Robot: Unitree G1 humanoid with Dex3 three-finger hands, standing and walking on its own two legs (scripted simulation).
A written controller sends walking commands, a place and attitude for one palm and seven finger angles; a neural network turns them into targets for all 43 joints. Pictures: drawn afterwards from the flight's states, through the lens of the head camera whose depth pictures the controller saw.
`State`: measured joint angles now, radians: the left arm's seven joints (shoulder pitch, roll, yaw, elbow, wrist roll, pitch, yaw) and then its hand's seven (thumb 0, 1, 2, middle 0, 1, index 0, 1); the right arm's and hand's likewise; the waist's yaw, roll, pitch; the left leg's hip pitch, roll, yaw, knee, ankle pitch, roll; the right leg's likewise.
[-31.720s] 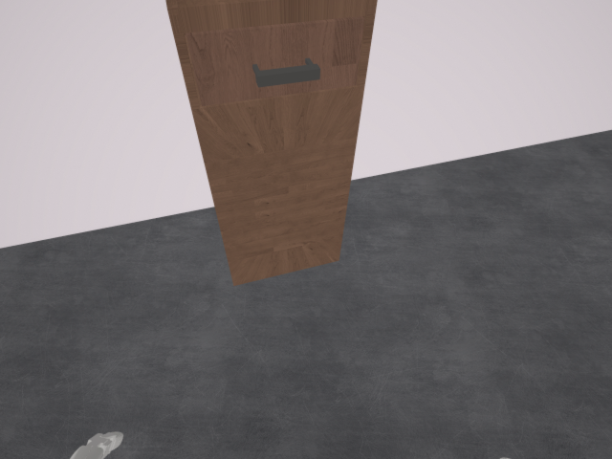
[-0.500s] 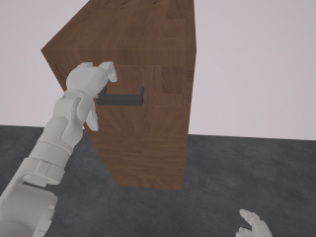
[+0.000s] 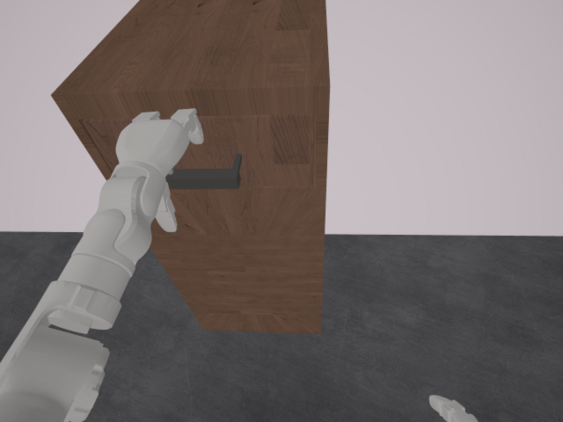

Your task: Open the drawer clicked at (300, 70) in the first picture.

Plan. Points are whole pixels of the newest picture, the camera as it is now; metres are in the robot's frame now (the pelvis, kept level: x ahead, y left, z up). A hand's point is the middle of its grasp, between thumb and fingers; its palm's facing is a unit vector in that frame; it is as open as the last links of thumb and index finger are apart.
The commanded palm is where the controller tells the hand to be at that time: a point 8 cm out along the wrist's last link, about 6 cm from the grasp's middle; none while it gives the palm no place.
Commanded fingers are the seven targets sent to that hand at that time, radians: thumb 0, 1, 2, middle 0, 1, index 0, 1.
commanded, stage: re-aim the fingers above the handle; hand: left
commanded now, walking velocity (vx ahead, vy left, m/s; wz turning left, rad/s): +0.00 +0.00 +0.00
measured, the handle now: (201, 169) +0.50 +0.17 +0.08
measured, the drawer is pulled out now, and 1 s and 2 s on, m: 0.00 0.00 0.00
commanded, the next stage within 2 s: lower the fingers behind the handle in 1.68 s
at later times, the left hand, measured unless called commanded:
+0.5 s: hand (167, 167) +0.42 +0.18 +0.16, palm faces +0.08 -0.05 -1.00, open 13.8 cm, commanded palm +0.39 +0.19 +0.20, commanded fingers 0.00 -0.50 0.30 -0.30 -1.20 -0.30 -1.20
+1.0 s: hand (151, 168) +0.41 +0.20 +0.17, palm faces +0.12 -0.02 -0.99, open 13.8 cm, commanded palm +0.38 +0.18 +0.20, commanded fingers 0.00 -0.50 0.30 -0.30 -1.20 -0.30 -1.20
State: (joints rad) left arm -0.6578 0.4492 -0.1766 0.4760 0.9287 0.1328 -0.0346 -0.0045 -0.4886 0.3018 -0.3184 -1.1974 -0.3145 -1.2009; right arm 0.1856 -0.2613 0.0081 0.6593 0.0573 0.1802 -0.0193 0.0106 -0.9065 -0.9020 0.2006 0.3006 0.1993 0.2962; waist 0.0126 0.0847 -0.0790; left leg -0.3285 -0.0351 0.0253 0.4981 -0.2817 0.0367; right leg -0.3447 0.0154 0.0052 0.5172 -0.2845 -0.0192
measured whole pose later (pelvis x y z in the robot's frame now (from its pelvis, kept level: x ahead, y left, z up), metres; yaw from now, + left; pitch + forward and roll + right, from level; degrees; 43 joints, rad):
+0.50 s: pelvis +0.00 +0.00 +0.00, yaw +1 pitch +6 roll +0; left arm -0.68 0.45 -0.21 0.45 0.91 0.10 -0.04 -0.01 -0.49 0.30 -0.32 -1.20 -0.32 -1.20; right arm 0.14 -0.26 0.01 0.65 0.06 0.15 -0.03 0.01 -0.91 -0.90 0.20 0.30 0.20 0.30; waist 0.03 0.08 -0.08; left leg -0.32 -0.04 0.01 0.50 -0.28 0.03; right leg -0.33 0.01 -0.01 0.51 -0.28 -0.02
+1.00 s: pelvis -0.01 +0.00 +0.00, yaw +0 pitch +5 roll +0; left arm -0.66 0.45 -0.20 0.46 0.94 0.21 0.01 0.00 -0.49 0.30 -0.32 -1.20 -0.32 -1.20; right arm 0.12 -0.25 0.02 0.67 0.06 0.16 -0.02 0.01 -0.91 -0.90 0.20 0.30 0.20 0.30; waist 0.03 0.08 -0.07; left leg -0.29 -0.04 0.02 0.47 -0.26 0.03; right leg -0.31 0.01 0.00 0.49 -0.26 -0.02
